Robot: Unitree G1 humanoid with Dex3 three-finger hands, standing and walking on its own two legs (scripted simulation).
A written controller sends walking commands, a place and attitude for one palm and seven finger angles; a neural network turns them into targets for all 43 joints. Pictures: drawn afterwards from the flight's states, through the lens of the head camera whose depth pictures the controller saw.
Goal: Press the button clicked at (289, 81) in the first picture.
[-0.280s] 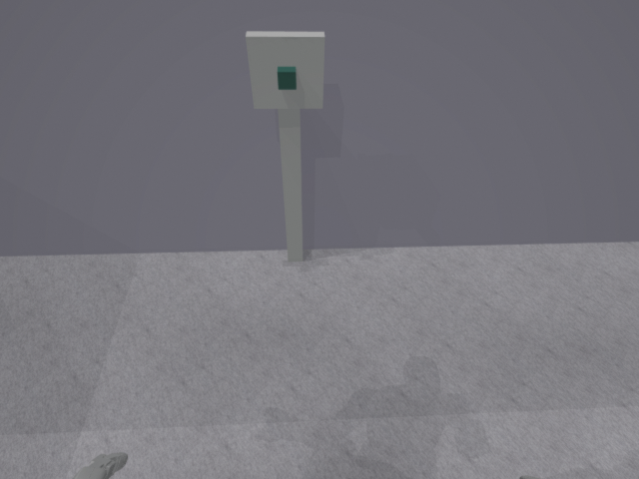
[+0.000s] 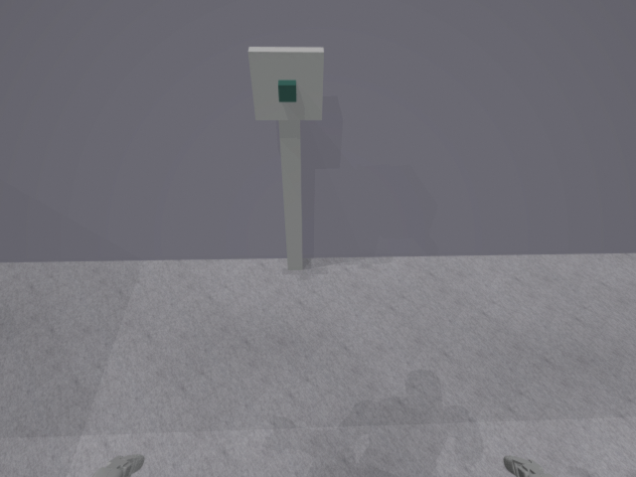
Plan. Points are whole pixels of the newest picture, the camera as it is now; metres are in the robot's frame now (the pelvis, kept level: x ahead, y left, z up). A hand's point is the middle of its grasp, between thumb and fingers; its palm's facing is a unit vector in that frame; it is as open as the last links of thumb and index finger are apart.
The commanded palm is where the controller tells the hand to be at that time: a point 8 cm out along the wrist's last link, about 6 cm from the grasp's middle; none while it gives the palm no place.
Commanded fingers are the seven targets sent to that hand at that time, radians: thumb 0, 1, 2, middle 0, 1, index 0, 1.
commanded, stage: stand and wait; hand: left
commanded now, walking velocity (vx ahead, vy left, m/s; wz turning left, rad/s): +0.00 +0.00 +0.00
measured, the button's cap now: (287, 90) +0.97 +0.14 +0.02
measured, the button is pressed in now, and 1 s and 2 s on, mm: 0 0 0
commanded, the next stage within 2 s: look at it before walking up in 0.68 s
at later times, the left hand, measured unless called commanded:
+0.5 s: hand out of the picture +0.04 +0.23 -0.15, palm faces -0.02 -0.94 -0.34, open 7.4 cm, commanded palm none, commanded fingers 0.00 0.90 0.90 -0.20 -0.30 -0.20 -0.30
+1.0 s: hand out of the picture +0.04 +0.22 -0.15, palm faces -0.03 -0.95 -0.32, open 7.4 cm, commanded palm none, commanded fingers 0.00 0.90 0.90 -0.20 -0.30 -0.20 -0.30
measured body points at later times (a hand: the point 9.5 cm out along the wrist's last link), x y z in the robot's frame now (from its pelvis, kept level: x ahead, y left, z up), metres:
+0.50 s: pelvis -0.03 -0.02 +0.01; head -0.03 -0.02 +0.46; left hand +0.04 +0.28 -0.13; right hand +0.05 -0.31 -0.13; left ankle -0.03 +0.11 -0.74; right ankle -0.03 -0.13 -0.74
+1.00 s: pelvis -0.03 -0.02 +0.01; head -0.03 -0.02 +0.46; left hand +0.04 +0.27 -0.13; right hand +0.03 -0.31 -0.13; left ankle -0.03 +0.11 -0.74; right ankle -0.03 -0.13 -0.74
